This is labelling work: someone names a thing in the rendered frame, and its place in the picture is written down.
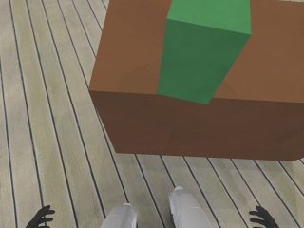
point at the right robot shin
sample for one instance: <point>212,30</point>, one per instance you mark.
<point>174,217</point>

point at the carton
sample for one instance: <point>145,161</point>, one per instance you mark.
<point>202,40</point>

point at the right robot hand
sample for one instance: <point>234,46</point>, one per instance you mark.
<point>267,220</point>

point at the left robot hand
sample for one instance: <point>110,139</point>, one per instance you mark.
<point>34,223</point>

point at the robot left thigh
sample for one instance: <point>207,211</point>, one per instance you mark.
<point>122,216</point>

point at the pedestal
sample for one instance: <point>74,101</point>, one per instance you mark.
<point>257,112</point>

